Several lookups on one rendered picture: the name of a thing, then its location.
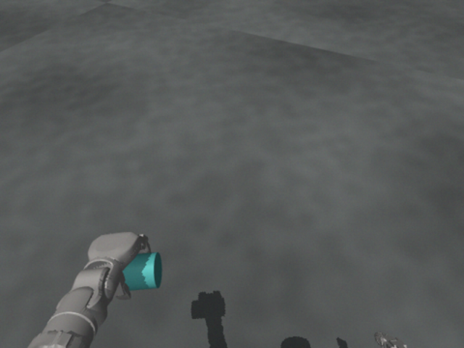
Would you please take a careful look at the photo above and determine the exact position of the can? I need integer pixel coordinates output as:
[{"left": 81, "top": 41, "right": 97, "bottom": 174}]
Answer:
[{"left": 123, "top": 252, "right": 162, "bottom": 291}]

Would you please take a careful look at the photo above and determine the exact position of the left robot arm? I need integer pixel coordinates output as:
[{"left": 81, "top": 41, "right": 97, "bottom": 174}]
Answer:
[{"left": 28, "top": 257, "right": 123, "bottom": 348}]

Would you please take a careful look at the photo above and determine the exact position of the left robot hand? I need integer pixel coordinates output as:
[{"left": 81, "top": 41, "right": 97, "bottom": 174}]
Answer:
[{"left": 88, "top": 231, "right": 151, "bottom": 300}]

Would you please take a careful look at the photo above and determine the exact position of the right robot hand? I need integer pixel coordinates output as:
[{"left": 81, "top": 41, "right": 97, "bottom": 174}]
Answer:
[{"left": 375, "top": 332, "right": 407, "bottom": 348}]

